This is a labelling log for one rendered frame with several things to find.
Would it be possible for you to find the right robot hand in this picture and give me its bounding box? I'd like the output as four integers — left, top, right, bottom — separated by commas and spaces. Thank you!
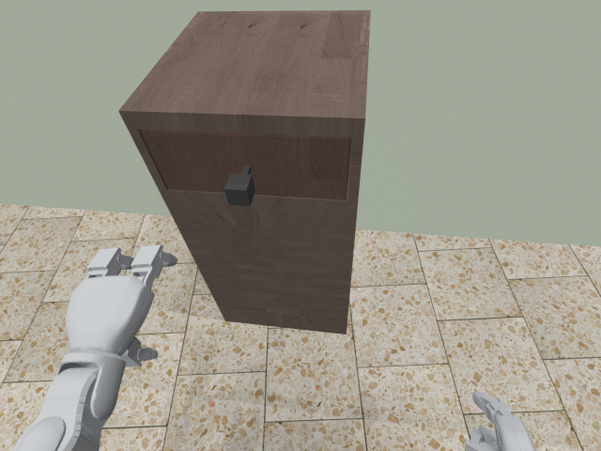
465, 391, 536, 451

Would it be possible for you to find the drawer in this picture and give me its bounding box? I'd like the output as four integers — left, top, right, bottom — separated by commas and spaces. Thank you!
141, 130, 351, 200

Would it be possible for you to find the left robot forearm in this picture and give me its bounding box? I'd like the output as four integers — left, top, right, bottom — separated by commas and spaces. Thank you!
13, 350, 126, 451

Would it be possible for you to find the left robot hand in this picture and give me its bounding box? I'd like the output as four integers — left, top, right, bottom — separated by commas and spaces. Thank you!
66, 245, 177, 367

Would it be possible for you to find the handle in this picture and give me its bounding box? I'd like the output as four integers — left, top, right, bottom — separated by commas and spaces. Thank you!
224, 165, 255, 207

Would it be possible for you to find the cabinet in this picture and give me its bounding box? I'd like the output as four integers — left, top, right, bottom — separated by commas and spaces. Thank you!
118, 10, 371, 334

